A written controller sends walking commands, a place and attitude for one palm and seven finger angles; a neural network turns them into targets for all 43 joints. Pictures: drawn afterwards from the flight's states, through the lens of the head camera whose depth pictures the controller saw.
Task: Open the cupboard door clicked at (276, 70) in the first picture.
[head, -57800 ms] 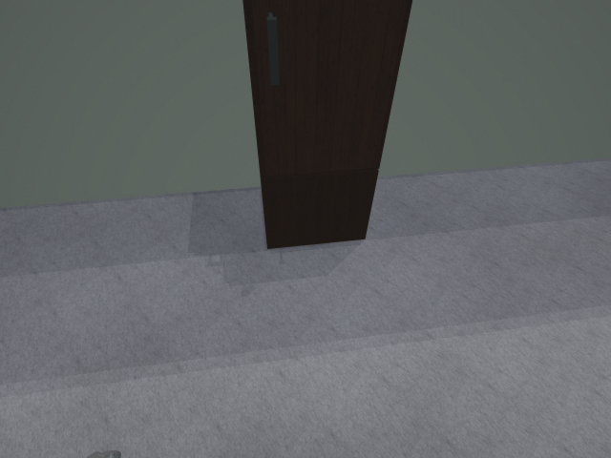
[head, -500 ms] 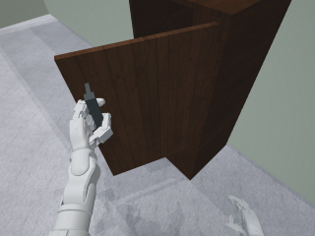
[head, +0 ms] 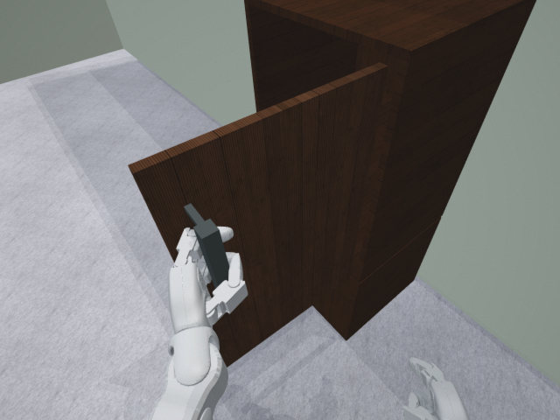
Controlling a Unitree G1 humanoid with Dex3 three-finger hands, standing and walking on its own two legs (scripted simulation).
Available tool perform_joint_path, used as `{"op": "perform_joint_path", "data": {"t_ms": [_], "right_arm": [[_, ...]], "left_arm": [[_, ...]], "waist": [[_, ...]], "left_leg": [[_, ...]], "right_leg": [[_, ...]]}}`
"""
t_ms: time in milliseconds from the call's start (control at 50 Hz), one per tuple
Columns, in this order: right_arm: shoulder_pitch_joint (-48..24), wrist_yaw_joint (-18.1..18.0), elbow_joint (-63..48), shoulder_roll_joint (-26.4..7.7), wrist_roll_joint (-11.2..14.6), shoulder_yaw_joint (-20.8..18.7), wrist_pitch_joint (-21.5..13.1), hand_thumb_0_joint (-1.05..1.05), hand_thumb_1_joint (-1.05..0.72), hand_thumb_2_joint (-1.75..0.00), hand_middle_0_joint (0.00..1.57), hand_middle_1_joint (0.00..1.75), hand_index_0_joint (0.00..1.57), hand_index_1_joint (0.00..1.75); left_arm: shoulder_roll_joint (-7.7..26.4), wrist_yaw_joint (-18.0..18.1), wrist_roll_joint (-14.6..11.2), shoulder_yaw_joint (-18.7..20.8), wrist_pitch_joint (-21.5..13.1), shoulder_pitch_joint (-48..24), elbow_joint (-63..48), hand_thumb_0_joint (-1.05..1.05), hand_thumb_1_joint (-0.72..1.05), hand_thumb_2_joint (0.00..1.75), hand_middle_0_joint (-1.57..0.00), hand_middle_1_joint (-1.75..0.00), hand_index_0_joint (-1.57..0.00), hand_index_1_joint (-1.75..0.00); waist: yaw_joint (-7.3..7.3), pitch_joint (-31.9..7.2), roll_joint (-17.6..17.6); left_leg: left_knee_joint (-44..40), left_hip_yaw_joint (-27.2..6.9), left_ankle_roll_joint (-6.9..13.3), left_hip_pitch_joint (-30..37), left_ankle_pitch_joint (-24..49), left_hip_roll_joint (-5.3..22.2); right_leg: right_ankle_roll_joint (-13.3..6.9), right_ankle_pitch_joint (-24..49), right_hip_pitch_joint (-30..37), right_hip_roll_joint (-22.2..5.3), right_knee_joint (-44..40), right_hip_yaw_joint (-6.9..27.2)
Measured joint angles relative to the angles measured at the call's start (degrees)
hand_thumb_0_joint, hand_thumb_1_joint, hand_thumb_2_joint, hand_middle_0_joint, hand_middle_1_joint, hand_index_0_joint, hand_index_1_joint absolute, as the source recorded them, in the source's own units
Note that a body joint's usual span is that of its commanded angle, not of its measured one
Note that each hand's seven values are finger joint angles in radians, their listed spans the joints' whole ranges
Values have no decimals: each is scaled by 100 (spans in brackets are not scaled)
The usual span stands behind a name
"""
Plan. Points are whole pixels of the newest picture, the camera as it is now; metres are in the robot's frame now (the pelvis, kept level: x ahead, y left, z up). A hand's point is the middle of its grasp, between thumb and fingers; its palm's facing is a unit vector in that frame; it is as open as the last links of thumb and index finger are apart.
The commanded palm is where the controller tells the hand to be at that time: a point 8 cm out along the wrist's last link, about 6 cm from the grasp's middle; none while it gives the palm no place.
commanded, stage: open thumb and fingers to let go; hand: left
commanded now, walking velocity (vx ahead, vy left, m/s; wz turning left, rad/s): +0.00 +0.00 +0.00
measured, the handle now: (210, 256) +0.31 +0.12 +0.10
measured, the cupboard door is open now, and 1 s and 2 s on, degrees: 88 87 89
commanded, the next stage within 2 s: slide the hand sideways off the handle in 0.82 s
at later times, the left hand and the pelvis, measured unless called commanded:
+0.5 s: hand (237, 271) +0.28 +0.08 +0.11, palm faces +0.30 -0.95 +0.00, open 12.2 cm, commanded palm +0.23 +0.12 +0.10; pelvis -0.03 +0.01 +0.00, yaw +1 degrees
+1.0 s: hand (231, 275) +0.27 +0.09 +0.11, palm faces +0.18 -0.98 -0.06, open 14.7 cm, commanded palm +0.24 +0.12 +0.10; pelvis -0.04 +0.02 +0.00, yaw +1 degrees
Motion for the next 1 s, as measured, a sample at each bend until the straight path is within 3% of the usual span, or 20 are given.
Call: {"op": "perform_joint_path", "data": {"t_ms": [100, 220, 480, 580, 740, 940, 960, 1000], "right_arm": [[-133, -72, 108, 39, -24, 32, -51, 1, -91, -89, 20, 30, 20, 30], [-257, -104, 164, 134, -11, 125, -102, 1, -91, -89, 20, 30, 20, 30], [-271, -91, 230, 183, 30, 207, -29, 1, -90, -89, 20, 30, 20, 30], [-231, -88, 280, 158, 34, 188, 5, 1, -91, -89, 20, 30, 20, 30], [-177, -71, 342, 130, 28, 142, 18, 1, -91, -89, 20, 30, 20, 30], [-230, -20, 358, 176, 45, 167, 10, 1, -91, -89, 20, 30, 20, 30], [-234, -14, 352, 178, 36, 184, -10, 1, -91, -89, 20, 30, 20, 30], [-164, -48, 264, 173, 61, 230, -71, 1, -91, -89, 20, 30, 20, 30]], "left_arm": [[25, 256, 76, -80, 12, -396, 321, 2, 65, 78, -34, -133, -34, -133], [-61, 281, 54, 70, 46, -980, 799, 2, 53, 74, -36, -132, -35, -131], [-123, 280, -15, 190, 118, -1558, 1420, 1, -18, 44, -33, -124, -32, -123], [-139, 350, 18, 166, 70, -1651, 1535, 0, -37, 36, -30, -115, -31, -114], [-168, 454, 70, 110, 38, -1849, 1712, 0, -48, 31, -33, -87, -33, -87], [-170, 470, 79, -37, 31, -1939, 1784, -1, -50, 30, -45, -67, -44, -67], [-142, 353, 147, -27, 0, -1928, 1785, -1, -50, 30, -45, -65, -43, -66], [110, -344, 201, 11, -164, -1895, 1787, -1, -50, 30, -44, -61, -39, -62]], "waist": [[34, 83, -7], [77, 75, -15], [91, 107, -78], [71, 121, -115], [98, 143, -154], [167, 134, -167], [173, 147, -179], [206, 160, -215]], "left_leg": [[123, -69, -4, -61, 13, -20], [73, -81, 8, -69, 126, -66], [-95, -21, 68, -16, 322, -131], [-109, 6, 101, -25, 345, -160], [-88, 18, 149, -85, 360, -225], [4, 5, 193, -176, 335, -290], [14, 4, 199, -178, 333, -301], [46, -8, 212, -203, 330, -327]], "right_leg": [[-14, 13, -8, -34, 66, -65], [-11, 119, -5, -79, 14, -74], [35, 370, 66, -123, -217, -11], [66, 406, 55, -147, -238, 19], [112, 417, -11, -213, -196, 39], [157, 380, -98, -286, -86, 37], [159, 371, -106, -299, -61, 37], [162, 342, -142, -330, 12, 28]]}}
